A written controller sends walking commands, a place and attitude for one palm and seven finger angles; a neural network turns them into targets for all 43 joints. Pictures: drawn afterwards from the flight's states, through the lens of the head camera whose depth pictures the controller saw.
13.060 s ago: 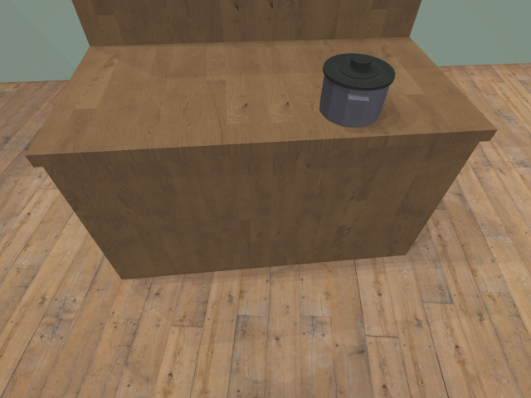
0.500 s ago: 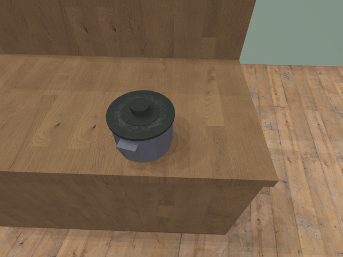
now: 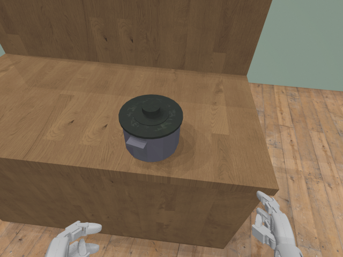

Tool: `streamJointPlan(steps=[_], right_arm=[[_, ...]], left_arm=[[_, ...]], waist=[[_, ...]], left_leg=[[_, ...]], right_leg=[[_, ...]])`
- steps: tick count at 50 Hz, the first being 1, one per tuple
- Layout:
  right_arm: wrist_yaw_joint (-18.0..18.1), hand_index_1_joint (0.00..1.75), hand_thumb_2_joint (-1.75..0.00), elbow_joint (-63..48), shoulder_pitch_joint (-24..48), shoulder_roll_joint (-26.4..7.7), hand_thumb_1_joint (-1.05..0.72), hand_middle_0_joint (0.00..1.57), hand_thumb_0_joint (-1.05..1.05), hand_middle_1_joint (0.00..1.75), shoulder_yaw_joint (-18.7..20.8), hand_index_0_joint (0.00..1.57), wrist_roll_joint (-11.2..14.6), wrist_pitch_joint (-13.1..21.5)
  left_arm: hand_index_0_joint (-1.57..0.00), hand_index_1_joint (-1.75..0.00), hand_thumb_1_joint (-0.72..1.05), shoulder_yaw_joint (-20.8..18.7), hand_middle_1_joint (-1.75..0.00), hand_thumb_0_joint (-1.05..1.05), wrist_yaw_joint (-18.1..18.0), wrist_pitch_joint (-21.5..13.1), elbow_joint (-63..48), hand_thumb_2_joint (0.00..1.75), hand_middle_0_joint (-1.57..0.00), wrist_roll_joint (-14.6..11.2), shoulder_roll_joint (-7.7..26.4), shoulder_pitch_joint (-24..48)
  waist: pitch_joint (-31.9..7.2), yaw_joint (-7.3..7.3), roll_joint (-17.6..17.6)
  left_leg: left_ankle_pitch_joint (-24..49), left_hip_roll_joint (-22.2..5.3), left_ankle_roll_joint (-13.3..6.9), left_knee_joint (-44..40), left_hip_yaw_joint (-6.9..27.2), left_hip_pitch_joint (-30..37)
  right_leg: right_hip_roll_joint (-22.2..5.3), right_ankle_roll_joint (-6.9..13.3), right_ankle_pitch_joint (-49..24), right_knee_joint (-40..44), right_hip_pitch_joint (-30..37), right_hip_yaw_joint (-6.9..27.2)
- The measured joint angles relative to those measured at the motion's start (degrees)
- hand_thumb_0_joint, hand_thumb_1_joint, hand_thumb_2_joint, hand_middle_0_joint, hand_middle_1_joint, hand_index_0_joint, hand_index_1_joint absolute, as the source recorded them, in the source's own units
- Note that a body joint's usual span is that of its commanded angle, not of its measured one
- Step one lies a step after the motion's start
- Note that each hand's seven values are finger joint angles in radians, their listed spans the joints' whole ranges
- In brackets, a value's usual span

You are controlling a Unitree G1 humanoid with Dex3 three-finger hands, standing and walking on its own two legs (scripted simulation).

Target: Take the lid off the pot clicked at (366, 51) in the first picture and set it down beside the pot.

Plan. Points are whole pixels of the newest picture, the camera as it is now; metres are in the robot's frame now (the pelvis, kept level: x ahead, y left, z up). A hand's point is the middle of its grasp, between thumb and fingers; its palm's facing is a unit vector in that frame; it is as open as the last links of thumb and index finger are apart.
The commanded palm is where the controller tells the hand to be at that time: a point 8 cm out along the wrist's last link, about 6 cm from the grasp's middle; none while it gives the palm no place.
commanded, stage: lift the closed hand beside the body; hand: left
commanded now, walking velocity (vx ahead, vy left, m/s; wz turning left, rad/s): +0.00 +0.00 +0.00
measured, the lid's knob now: (151, 108) +0.48 +0.11 +0.09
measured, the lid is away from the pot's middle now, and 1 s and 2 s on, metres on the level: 0.00 0.00 0.00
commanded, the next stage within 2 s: raise the hand higher, near the body in 0.22 s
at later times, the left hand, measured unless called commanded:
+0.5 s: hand (77, 242) +0.14 +0.21 +0.01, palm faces +0.23 -0.89 -0.40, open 3.1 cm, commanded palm +0.10 +0.25 +0.04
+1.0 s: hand (74, 207) +0.19 +0.22 +0.07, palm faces +0.28 -0.86 -0.42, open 3.1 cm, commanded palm +0.14 +0.25 +0.11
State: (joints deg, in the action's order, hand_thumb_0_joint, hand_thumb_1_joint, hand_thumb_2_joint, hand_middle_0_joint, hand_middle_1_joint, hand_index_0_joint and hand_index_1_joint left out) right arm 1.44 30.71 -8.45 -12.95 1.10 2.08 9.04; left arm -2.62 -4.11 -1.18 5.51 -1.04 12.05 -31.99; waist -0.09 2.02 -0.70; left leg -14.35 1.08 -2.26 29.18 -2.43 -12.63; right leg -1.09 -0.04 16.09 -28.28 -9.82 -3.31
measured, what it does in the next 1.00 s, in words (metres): stands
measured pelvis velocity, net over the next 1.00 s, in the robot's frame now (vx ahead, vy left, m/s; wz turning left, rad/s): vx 0.04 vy -0.02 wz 0.00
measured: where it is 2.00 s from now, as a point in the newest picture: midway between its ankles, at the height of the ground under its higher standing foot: outside the picture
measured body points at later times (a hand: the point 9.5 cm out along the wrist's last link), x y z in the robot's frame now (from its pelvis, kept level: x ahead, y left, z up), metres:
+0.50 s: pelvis +0.02 -0.02 +0.00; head +0.02 -0.04 +0.45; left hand +0.13 +0.26 +0.03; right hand +0.18 -0.24 -0.10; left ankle +0.02 +0.09 -0.74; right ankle -0.01 -0.12 -0.74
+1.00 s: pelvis +0.04 -0.02 +0.00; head +0.04 -0.04 +0.45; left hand +0.17 +0.26 +0.10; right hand +0.24 -0.23 -0.08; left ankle +0.02 +0.09 -0.74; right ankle -0.01 -0.12 -0.74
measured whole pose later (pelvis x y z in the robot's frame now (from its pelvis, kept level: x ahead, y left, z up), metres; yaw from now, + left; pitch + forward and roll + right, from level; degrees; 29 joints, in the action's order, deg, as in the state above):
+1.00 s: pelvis +0.04 -0.02 +0.00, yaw +0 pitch -2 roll +0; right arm 3.3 33.9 -9.8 -11.6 -0.1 0.7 6.7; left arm -10.0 -4.1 -3.0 -17.9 -1.1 16.0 -36.8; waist 1.1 4.0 3.5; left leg -16.0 0.4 -1.0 26.1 -1.8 -8.0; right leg -0.2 0.9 17.7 -24.8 -5.1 -3.8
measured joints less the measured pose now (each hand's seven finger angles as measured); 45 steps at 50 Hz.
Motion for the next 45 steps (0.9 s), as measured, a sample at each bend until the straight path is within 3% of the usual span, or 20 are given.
streamJointPlan(steps=[4,10,15,26,34,45], right_arm=[[1.1,0.31,-0.90,-2.6,-0.2,-0.7,-0.91,0.20,0.01,0.30,-0.4,0.21,-0.1,0.4],[1.9,0.31,-0.90,-0.6,-2.8,0.4,-0.90,0.20,0.01,0.30,-1.8,0.21,-1.1,-0.8],[2.0,0.31,-0.90,3.1,-4.7,1.7,-0.90,0.20,0.01,0.30,-2.1,0.21,-1.1,-2.3],[2.6,0.30,-0.90,6.0,-5.0,1.2,-0.90,0.20,0.01,0.30,-0.9,0.20,-0.9,-1.6],[2.9,0.30,-0.90,5.1,-3.0,0.5,-0.90,0.20,0.01,0.30,-0.1,0.20,-1.1,-0.3],[2.4,0.30,-0.90,3.2,-1.0,1.2,-0.91,0.20,0.01,0.30,-0.5,0.20,-1.3,-1.5]], left_arm=[[-0.88,-1.04,0.90,-0.9,-1.04,0.01,-0.5,-0.2,-0.7,0.90,-0.88,0.0,0.4,0.3],[-1.11,-1.30,0.90,-1.8,-1.30,0.02,-0.5,0.4,-4.9,0.90,-1.12,-0.1,0.9,-1.5],[-1.22,-1.42,0.90,-3.6,-1.42,0.02,-0.5,-0.1,-6.8,0.90,-1.23,-0.1,1.2,-3.1],[-1.28,-1.49,0.90,-4.8,-1.49,0.01,-0.3,-1.3,-11.1,0.90,-1.29,0.2,2.6,-5.3],[-1.29,-1.50,0.89,-5.8,-1.50,0.02,-0.6,-1.9,-16.5,0.90,-1.30,0.1,3.2,-5.5],[-1.29,-1.50,0.89,-6.9,-1.50,0.02,0.0,-1.8,-22.1,0.90,-1.30,0.0,4.1,-5.7]], waist=[[0.8,1.20,1.2],[1.0,1.21,1.6],[0.8,0.43,2.7],[1.7,0.02,4.2],[1.2,0.96,3.8],[0.9,2.03,3.8]], left_leg=[[0.0,-0.1,0.3,0.9,1.4,-1.2],[-0.3,-0.7,0.9,0.8,1.6,-1.1],[-0.7,-1.1,1.2,0.5,1.3,0.0],[-1.1,-1.3,1.5,-0.5,0.8,1.2],[-1.4,-1.3,1.6,-1.7,0.6,2.8],[-1.8,-0.9,1.4,-2.8,0.6,4.4]], right_leg=[[0.2,0.4,0.0,0.1,-0.3,-1.5],[0.8,1.0,0.2,0.2,-0.2,-1.5],[1.2,1.2,0.7,0.3,0.6,-1.2],[1.4,1.4,1.1,0.9,1.4,-0.7],[1.4,1.4,1.4,2.0,2.9,-0.5],[1.1,1.1,1.7,3.2,4.5,-0.4]])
